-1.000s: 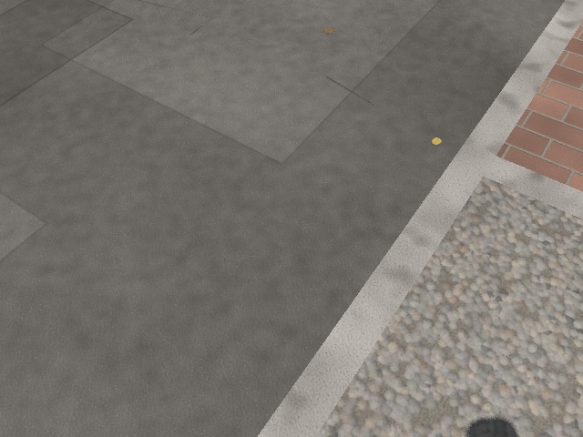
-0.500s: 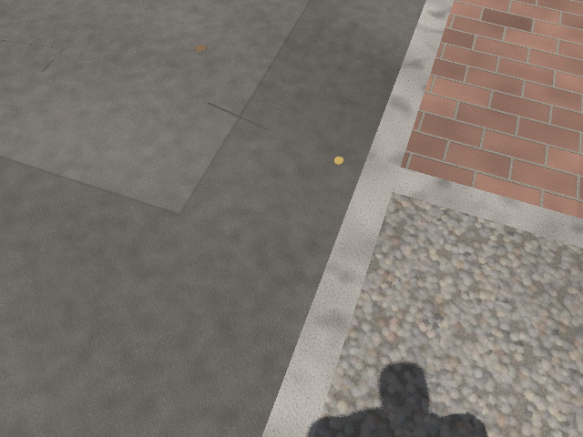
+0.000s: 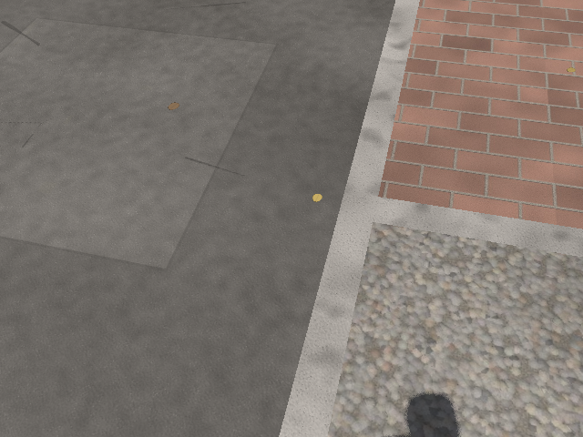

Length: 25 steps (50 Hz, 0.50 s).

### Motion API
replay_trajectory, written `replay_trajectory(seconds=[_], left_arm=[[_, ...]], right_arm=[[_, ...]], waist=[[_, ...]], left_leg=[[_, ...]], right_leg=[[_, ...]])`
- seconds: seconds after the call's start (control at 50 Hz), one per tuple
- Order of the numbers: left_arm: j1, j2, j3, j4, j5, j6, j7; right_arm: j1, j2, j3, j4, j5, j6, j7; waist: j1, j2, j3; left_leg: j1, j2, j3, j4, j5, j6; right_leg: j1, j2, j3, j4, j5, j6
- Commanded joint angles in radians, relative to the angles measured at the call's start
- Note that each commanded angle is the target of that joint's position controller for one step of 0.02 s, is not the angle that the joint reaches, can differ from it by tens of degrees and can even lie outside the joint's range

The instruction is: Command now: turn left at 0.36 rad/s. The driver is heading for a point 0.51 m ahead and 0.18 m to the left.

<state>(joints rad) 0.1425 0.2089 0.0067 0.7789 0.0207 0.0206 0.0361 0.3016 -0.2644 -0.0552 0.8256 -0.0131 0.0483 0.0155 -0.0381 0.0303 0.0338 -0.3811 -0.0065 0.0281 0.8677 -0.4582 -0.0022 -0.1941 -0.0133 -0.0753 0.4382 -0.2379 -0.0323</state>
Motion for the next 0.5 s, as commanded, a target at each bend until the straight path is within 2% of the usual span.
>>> replay_trajectory(seconds=[0.02, 0.06, 0.1, 0.12, 0.14, 0.16, 0.18, 0.2, 0.22, 0.24, 0.26, 0.28, 0.3, 0.34, 0.42, 0.48, 0.5], left_arm=[[0.029, 0.161, 0.051, -0.034, 0.002, -0.004, 0.009], [0.030, 0.179, 0.062, -0.029, 0.005, 0.000, 0.003], [0.023, 0.199, 0.074, -0.025, 0.004, 0.003, -0.002], [0.007, 0.207, 0.078, -0.025, 0.000, 0.005, -0.003], [0.005, 0.211, 0.083, -0.021, -0.002, 0.006, -0.003], [0.031, 0.186, 0.081, -0.021, 0.001, 0.006, -0.008], [0.011, 0.104, 0.059, -0.081, 0.001, 0.011, -0.010], [-0.067, 0.123, 0.055, -0.093, 0.006, 0.024, 0.003], [-0.063, 0.137, 0.059, -0.084, -0.004, 0.028, 0.000], [-0.047, 0.147, 0.064, -0.068, -0.014, 0.022, -0.007], [-0.034, 0.163, 0.069, -0.060, -0.009, 0.016, -0.011], [-0.010, 0.175, 0.073, -0.048, 0.004, 0.015, -0.016], [0.009, 0.172, 0.073, -0.041, 0.007, 0.016, -0.021], [0.014, 0.157, 0.069, -0.046, 0.001, 0.019, -0.025], [-0.018, 0.158, 0.065, -0.068, 0.000, 0.024, -0.018], [-0.033, 0.161, 0.061, -0.084, -0.002, 0.020, -0.015], [-0.028, 0.165, 0.059, -0.088, 0.001, 0.015, -0.018]], right_arm=[[-0.034, -0.053, -0.016, -0.080, 0.003, -0.001, 0.000], [-0.043, -0.059, -0.017, -0.097, 0.009, 0.005, 0.005], [-0.029, -0.062, -0.019, -0.106, 0.012, 0.003, 0.009], [-0.005, -0.056, -0.018, -0.102, 0.011, -0.001, 0.010], [0.014, -0.059, -0.018, -0.100, 0.006, -0.011, 0.008], [0.022, -0.122, -0.032, -0.103, -0.010, -0.025, 0.000], [0.037, -0.285, -0.069, -0.121, -0.009, -0.037, -0.002], [0.131, -0.290, -0.080, -0.096, -0.003, -0.034, -0.003], [0.096, -0.234, -0.067, -0.097, 0.001, -0.028, -0.008], [0.011, -0.191, -0.054, -0.112, 0.006, -0.019, -0.014], [-0.052, -0.168, -0.046, -0.128, 0.011, -0.013, -0.019], [-0.077, -0.154, -0.043, -0.141, 0.015, -0.012, -0.022], [-0.070, -0.152, -0.042, -0.143, 0.016, -0.012, -0.020], [-0.040, -0.168, -0.048, -0.138, 0.016, -0.015, -0.017], [-0.007, -0.188, -0.056, -0.136, 0.007, -0.010, -0.019], [-0.012, -0.203, -0.061, -0.146, -0.001, -0.006, -0.016], [-0.005, -0.208, -0.064, -0.147, -0.002, -0.004, -0.013]], waist=[[0.053, -0.174, -0.062], [0.062, -0.195, -0.071], [0.052, -0.193, -0.080], [0.029, -0.179, -0.083], [0.004, -0.144, -0.081], [0.006, 0.002, -0.077], [0.024, 0.272, -0.046], [-0.053, 0.203, -0.072], [-0.021, 0.109, -0.040], [0.015, 0.064, -0.008], [0.039, 0.070, -0.002], [0.043, 0.082, -0.025], [0.042, 0.073, -0.054], [0.032, 0.052, -0.070], [0.003, 0.084, -0.049], [-0.007, 0.087, -0.047], [-0.011, 0.083, -0.068]], left_leg=[[-0.064, 0.015, 0.012, -0.031, -0.027, -0.009], [-0.019, 0.009, 0.033, -0.098, -0.023, -0.002], [0.035, -0.001, 0.053, -0.187, 0.006, 0.013], [0.090, -0.010, 0.069, -0.278, 0.076, 0.026], [0.165, -0.014, 0.055, -0.414, 0.211, 0.040], [0.249, 0.076, -0.123, -0.542, 0.319, 0.068], [0.335, 0.357, -0.511, -0.554, 0.782, 0.190], [0.317, 0.403, -0.535, -0.554, 0.861, 0.313], [0.296, 0.349, -0.454, -0.548, 0.775, 0.318], [0.264, 0.277, -0.380, -0.556, 0.670, 0.277], [0.267, 0.224, -0.339, -0.558, 0.634, 0.237], [0.279, 0.192, -0.309, -0.553, 0.667, 0.227], [0.293, 0.179, -0.299, -0.546, 0.690, 0.225], [0.319, 0.176, -0.310, -0.540, 0.675, 0.228], [0.322, 0.175, -0.378, -0.543, 0.544, 0.240], [0.281, 0.169, -0.428, -0.532, 0.487, 0.246], [0.268, 0.160, -0.452, -0.546, 0.356, 0.250]], right_leg=[[0.140, -0.260, 0.127, -0.057, 0.509, -0.176], [0.134, -0.274, 0.129, -0.040, 0.494, -0.175], [0.121, -0.284, 0.126, -0.005, 0.483, -0.160], [0.096, -0.275, 0.104, 0.032, 0.450, -0.135], [0.042, -0.254, 0.070, 0.091, 0.354, -0.086], [-0.072, -0.187, 0.002, 0.250, 0.147, -0.014], [-0.354, 0.009, -0.072, 0.457, -0.326, 0.067], [-0.388, 0.029, 0.064, 0.607, -0.430, 0.057], [-0.401, 0.005, 0.105, 0.676, -0.357, 0.051], [-0.398, -0.012, 0.121, 0.667, -0.262, 0.046], [-0.400, -0.016, 0.122, 0.643, -0.198, 0.047], [-0.383, -0.008, 0.112, 0.647, -0.156, 0.055], [-0.367, 0.002, 0.107, 0.653, -0.138, 0.063], [-0.373, 0.008, 0.108, 0.616, -0.126, 0.075], [-0.385, 0.014, 0.119, 0.496, -0.132, 0.086], [-0.342, 0.026, 0.126, 0.422, -0.143, 0.081], [-0.313, 0.031, 0.124, 0.396, -0.153, 0.078]])
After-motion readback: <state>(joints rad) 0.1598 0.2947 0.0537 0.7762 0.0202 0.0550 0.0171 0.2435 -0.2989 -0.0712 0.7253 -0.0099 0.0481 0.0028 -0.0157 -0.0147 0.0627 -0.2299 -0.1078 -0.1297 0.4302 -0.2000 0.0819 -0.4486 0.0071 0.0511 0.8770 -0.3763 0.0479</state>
